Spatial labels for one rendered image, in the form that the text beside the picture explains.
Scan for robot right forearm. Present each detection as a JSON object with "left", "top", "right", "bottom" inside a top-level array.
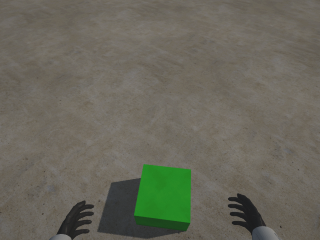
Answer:
[{"left": 252, "top": 226, "right": 281, "bottom": 240}]

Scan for robot left hand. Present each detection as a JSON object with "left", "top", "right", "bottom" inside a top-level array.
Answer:
[{"left": 56, "top": 200, "right": 94, "bottom": 240}]

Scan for carton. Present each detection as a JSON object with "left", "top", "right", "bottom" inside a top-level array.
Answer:
[{"left": 134, "top": 164, "right": 191, "bottom": 231}]

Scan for robot right hand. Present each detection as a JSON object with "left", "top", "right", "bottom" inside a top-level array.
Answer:
[{"left": 228, "top": 193, "right": 266, "bottom": 235}]

